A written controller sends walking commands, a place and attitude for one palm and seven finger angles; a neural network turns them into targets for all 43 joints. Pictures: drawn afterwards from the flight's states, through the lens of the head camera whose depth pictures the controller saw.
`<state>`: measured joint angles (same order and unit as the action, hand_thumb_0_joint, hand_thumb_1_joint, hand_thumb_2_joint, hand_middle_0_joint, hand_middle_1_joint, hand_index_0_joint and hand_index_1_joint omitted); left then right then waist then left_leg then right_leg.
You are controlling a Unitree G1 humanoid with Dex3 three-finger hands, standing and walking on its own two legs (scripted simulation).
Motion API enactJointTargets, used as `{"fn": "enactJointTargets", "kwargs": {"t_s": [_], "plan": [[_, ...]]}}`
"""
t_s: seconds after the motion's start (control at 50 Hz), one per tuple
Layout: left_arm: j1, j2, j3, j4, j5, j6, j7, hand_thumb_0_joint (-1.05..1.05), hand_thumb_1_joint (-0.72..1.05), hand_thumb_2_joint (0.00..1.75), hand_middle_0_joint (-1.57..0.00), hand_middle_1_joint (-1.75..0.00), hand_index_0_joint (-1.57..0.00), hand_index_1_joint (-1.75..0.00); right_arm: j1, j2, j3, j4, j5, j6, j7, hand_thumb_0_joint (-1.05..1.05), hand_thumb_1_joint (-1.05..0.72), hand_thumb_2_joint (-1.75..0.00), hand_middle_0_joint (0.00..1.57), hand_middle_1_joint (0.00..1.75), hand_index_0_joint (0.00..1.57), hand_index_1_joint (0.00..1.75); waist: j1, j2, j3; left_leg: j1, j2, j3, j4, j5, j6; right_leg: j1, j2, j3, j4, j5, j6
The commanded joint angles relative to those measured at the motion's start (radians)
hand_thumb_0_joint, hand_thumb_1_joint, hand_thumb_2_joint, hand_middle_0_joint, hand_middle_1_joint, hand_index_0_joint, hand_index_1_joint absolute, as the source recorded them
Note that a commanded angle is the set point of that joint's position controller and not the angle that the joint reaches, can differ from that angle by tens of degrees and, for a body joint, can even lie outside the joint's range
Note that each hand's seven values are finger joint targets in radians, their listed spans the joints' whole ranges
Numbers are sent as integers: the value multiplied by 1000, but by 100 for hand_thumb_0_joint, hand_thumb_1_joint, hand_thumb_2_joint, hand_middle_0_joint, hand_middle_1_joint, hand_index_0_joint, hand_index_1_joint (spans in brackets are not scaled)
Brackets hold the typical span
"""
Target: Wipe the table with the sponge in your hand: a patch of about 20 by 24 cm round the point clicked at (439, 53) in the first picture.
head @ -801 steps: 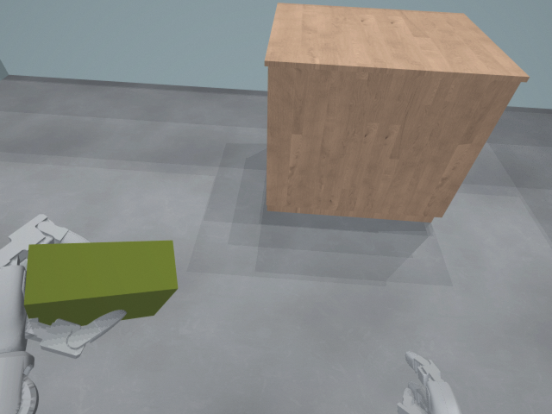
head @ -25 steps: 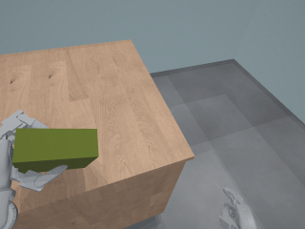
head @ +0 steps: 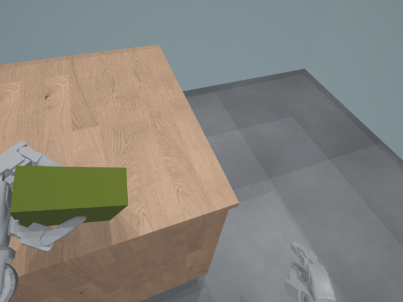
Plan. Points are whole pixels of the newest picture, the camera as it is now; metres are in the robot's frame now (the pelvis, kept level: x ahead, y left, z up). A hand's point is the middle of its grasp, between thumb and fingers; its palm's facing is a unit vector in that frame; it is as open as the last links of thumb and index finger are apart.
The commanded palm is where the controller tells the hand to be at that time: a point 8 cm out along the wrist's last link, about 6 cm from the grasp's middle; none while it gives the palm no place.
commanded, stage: shuffle to correct the standing spot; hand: left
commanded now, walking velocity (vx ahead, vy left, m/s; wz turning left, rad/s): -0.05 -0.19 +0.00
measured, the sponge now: (88, 197) +0.24 +0.20 +0.13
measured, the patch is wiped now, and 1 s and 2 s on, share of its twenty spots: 0.00 0.00 0.00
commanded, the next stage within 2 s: come to a stop and stand still in 0.80 s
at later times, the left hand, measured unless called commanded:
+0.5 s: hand (69, 208) +0.21 +0.21 +0.16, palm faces +0.33 -0.86 -0.40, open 9.9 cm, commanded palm +0.15 +0.25 +0.17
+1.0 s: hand (50, 194) +0.22 +0.23 +0.17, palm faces +0.36 -0.79 -0.50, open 9.9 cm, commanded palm +0.14 +0.24 +0.17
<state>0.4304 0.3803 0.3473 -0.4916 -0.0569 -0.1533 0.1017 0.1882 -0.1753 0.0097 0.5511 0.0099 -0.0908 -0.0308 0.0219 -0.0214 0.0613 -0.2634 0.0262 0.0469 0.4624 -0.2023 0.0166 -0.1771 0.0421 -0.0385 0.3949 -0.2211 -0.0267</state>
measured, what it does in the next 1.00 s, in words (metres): stands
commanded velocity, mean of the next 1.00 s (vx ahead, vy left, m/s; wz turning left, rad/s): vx -0.06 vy -0.17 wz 0.00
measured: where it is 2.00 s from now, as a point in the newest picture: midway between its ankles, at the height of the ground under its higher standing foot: outside the picture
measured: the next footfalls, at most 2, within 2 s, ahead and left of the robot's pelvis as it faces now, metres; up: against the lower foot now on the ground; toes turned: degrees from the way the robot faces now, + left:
none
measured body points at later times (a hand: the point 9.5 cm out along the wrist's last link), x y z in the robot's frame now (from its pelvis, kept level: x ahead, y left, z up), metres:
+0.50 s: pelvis -0.01 -0.03 -0.01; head +0.01 -0.02 +0.44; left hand +0.18 +0.25 +0.18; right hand +0.16 -0.28 -0.08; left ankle +0.03 +0.10 -0.74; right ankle -0.01 -0.10 -0.74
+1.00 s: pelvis -0.01 -0.04 -0.01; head +0.02 -0.02 +0.44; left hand +0.19 +0.27 +0.20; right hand +0.16 -0.27 -0.09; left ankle +0.03 +0.10 -0.74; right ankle -0.01 -0.10 -0.74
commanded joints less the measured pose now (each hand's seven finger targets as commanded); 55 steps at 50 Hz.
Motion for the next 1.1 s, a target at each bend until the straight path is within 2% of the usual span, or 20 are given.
{"fn": "enactJointTargets", "kwargs": {"t_s": [0.0,0.12,0.16,0.32,0.36,0.38,0.5,0.58,0.68,0.74,0.76,0.9,0.92,0.94,0.96,0.98,1.02,1.04,1.06,1.08], "plan": [[-52,173,131,-243,-20,-61,13,0,10,130,-120,-160,-120,-160,-69,-150,-72,-154,3,-48,-12,0,-90,-90,20,30,20,30,-8,98,-195,94,120,-107,-43,180,8,27,-74,68,-36,179,13],[-23,178,138,-241,-34,-50,6,0,10,130,-120,-160,-120,-160,-62,-150,-79,-152,4,-43,-22,0,-90,-90,20,30,20,30,-11,61,-206,97,110,-79,23,188,7,4,-101,94,-38,240,8],[-29,183,140,-264,-35,-46,11,0,10,130,-120,-160,-120,-160,-71,-147,-78,-148,11,-43,-26,0,-90,-90,20,30,20,30,-16,69,-205,109,96,-73,42,179,3,-19,-117,113,-36,254,-10],[-9,186,145,-262,-44,-49,13,0,10,130,-120,-160,-120,-160,-57,-150,-85,-148,8,-38,-34,0,-90,-90,20,30,20,30,-17,29,-175,78,76,-56,82,78,4,-63,-144,145,-55,209,2],[-13,204,161,-270,-42,-48,19,0,10,130,-120,-160,-120,-160,-66,-148,-80,-143,10,-38,-37,0,-90,-90,20,30,20,30,-18,54,-168,83,80,-66,65,79,5,-77,-143,143,-52,178,-5],[-10,183,142,-264,-43,-53,17,0,10,130,-120,-160,-120,-160,-57,-147,-75,-140,3,-36,-37,0,-90,-90,20,30,20,30,-20,55,-168,73,88,-65,51,83,10,-67,-130,121,-50,160,4],[-17,190,147,-262,-37,-57,9,0,10,130,-120,-160,-120,-160,-57,-153,-80,-148,5,-43,-37,0,-90,-90,20,30,20,30,-14,83,-153,41,130,-100,-10,47,22,-45,-94,104,-29,106,27],[-18,174,128,-263,-35,-56,6,0,10,130,-120,-160,-120,-160,-52,-153,-72,-148,2,-42,-33,0,-90,-90,20,30,20,30,-17,105,-160,23,135,-111,-31,19,23,-27,-86,92,-23,75,13],[-21,174,127,-268,-34,-55,6,0,10,130,-120,-160,-120,-160,-45,-150,-70,-147,2,-41,-29,0,-90,-90,20,30,20,30,-21,97,-148,12,128,-113,-32,-63,22,-48,-90,102,-36,20,-4],[-28,188,143,-261,-35,-54,6,0,10,130,-120,-160,-120,-160,-40,-149,-77,-148,3,-43,-29,0,-90,-90,20,30,20,30,-20,59,-148,8,119,-104,-1,-77,17,-52,-106,122,-47,13,-8],[-32,195,147,-274,-35,-50,11,0,10,130,-120,-160,-120,-160,-46,-149,-75,-145,5,-41,-30,0,-90,-90,20,30,20,30,-23,75,-151,27,111,-101,5,-61,15,-63,-113,134,-47,21,-22],[-24,181,134,-265,-35,-50,10,0,10,130,-120,-160,-120,-160,-49,-150,-73,-146,5,-39,-26,0,-90,-90,20,30,20,30,-21,101,-152,21,129,-127,-8,12,23,-33,-97,106,-19,69,-5],[-970,935,690,-388,123,-170,-24,0,10,130,-120,-160,-120,-160,148,-185,-103,-27,-46,-131,-30,0,-90,-90,20,30,20,30,11,-71,-9,-55,103,13,30,116,20,-136,-88,97,-97,241,124],[-462,369,321,131,23,-113,-72,0,10,130,-120,-160,-120,-160,29,-109,-80,-56,-19,-125,-31,0,-90,-90,20,30,20,30,-3,-47,-177,4,12,-11,43,199,10,-45,-142,155,-18,340,10],[-293,219,198,81,-16,-80,-71,0,10,130,-120,-160,-120,-160,12,-175,-115,-130,7,-126,-20,0,-90,-90,20,30,20,30,14,152,-230,108,26,1,61,237,-8,-35,-144,207,55,436,-7],[-248,211,154,-5,-11,-101,-80,0,10,130,-120,-160,-120,-160,36,-170,-102,-138,7,-120,-13,0,-90,-90,20,30,20,30,14,186,-270,113,66,1,93,261,12,-30,-147,187,89,439,43],[-108,158,110,-132,-19,-108,-71,0,10,130,-120,-160,-120,-160,-9,-165,-90,-161,13,-109,18,0,-90,-90,20,30,20,30,25,114,-256,34,63,-7,93,218,23,32,-135,153,77,378,91],[-52,152,109,-157,-19,-107,-62,0,10,130,-120,-160,-120,-160,-22,-156,-82,-165,16,-109,27,0,-90,-90,20,30,20,30,29,31,-245,12,45,-4,94,163,19,42,-137,155,38,339,95],[8,127,89,-159,-25,-98,-44,0,10,130,-120,-160,-120,-160,-44,-143,-70,-159,25,-105,30,0,-90,-90,20,30,20,30,22,-5,-240,24,35,-11,84,121,13,28,-145,153,14,290,73],[28,159,125,-169,-20,-97,-31,0,10,130,-120,-160,-120,-160,-47,-150,-70,-160,17,-102,25,0,-90,-90,20,30,20,30,22,-55,-221,21,21,-9,86,51,10,-6,-145,171,-31,204,70]]}}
